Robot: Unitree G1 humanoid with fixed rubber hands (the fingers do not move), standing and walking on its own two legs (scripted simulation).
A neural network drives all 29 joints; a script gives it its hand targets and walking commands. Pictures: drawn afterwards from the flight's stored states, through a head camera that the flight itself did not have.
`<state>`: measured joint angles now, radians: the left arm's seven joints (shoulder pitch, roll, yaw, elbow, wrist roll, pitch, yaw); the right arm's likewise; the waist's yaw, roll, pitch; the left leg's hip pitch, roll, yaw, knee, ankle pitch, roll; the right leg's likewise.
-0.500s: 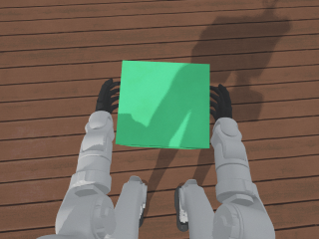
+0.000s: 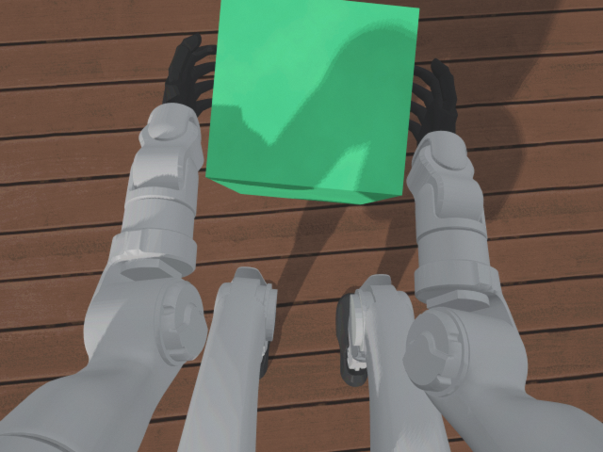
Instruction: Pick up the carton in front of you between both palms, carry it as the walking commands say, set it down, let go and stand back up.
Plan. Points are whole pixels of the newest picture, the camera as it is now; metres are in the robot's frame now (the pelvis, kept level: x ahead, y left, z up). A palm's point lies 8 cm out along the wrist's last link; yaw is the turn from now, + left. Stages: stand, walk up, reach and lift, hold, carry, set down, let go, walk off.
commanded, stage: set down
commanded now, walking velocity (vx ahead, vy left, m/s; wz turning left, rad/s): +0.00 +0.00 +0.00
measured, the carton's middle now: (308, 123) +0.51 +0.03 -0.17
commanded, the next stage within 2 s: none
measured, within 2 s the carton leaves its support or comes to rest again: rests again in 0.98 s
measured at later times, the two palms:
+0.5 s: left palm (209, 112) +0.54 +0.19 -0.25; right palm (391, 137) +0.52 -0.11 -0.25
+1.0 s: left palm (218, 121) +0.55 +0.19 -0.31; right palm (387, 139) +0.54 -0.12 -0.30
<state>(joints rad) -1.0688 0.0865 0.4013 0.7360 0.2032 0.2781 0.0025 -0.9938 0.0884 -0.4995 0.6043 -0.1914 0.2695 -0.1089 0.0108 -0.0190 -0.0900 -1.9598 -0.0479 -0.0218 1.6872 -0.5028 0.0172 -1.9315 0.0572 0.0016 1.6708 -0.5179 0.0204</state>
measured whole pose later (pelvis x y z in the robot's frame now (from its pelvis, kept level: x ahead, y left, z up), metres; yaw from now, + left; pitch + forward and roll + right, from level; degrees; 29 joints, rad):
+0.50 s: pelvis -0.01 +0.01 -0.10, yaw -1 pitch +43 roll -5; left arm -1.42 0.27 0.27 0.87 0.10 0.29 0.04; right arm -1.31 -0.04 -0.46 0.70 -0.09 0.27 -0.17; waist 0.02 -0.02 0.22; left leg -2.23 -0.05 -0.02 2.04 -0.56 0.03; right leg -2.18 0.06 -0.01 2.01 -0.58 0.04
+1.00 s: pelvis -0.01 +0.00 -0.15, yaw -2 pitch +37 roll -3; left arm -1.52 0.35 0.17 1.04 0.02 0.25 0.03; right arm -1.44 -0.13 -0.38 0.90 0.01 0.24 -0.18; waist 0.02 -0.05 0.36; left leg -2.26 -0.03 0.00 2.21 -0.60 0.04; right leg -2.23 0.10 -0.01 2.19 -0.61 0.05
